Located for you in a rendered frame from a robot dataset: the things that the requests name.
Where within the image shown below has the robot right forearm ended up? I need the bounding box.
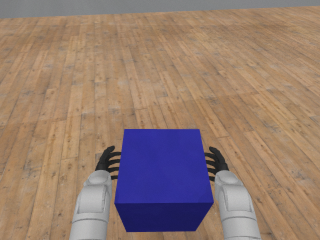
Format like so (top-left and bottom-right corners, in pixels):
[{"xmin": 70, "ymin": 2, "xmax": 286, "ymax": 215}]
[{"xmin": 214, "ymin": 170, "xmax": 262, "ymax": 240}]

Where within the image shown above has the robot left hand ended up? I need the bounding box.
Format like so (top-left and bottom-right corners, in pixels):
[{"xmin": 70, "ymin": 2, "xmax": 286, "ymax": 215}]
[{"xmin": 95, "ymin": 145, "xmax": 121, "ymax": 180}]

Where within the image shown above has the robot left forearm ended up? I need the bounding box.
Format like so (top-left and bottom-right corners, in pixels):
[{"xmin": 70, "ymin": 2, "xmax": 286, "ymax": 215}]
[{"xmin": 69, "ymin": 170, "xmax": 112, "ymax": 240}]

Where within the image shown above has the carton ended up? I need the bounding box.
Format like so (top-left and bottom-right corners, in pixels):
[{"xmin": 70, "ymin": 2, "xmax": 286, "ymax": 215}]
[{"xmin": 114, "ymin": 129, "xmax": 214, "ymax": 232}]

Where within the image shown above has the robot right hand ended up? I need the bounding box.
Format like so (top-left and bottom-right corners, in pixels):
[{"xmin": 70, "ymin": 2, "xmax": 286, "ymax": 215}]
[{"xmin": 204, "ymin": 146, "xmax": 229, "ymax": 182}]

